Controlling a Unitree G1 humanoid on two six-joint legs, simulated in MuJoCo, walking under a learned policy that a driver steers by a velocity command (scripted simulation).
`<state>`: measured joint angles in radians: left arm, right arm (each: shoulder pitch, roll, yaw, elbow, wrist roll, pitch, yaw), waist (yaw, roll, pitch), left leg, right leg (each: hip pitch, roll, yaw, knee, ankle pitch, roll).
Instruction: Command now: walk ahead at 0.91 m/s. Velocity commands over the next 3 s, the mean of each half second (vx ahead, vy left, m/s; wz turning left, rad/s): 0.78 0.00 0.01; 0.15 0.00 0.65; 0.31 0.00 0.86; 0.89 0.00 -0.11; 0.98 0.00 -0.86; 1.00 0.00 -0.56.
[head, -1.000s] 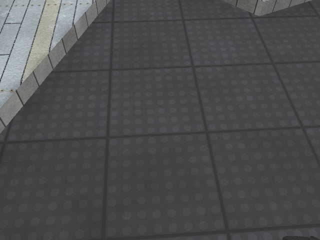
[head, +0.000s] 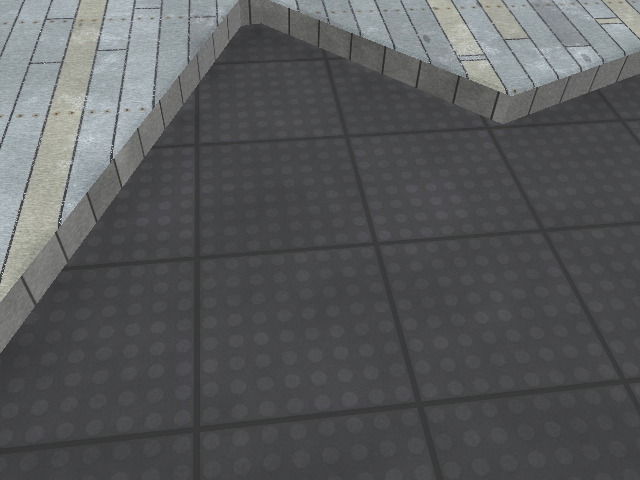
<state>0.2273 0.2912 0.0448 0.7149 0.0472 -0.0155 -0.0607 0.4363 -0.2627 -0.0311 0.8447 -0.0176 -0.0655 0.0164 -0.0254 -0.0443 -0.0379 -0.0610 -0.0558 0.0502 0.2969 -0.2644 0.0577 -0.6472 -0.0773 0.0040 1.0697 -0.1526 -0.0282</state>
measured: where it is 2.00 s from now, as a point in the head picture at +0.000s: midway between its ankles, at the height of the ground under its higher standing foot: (222, 346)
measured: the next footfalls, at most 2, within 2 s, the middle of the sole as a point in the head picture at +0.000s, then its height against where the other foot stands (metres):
right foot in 0.24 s outside the picture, level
left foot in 0.70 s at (290, 396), level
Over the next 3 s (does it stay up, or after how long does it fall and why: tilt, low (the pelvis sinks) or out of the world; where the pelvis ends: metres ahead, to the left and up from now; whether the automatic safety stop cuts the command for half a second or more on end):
stays up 1.68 0.70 0.11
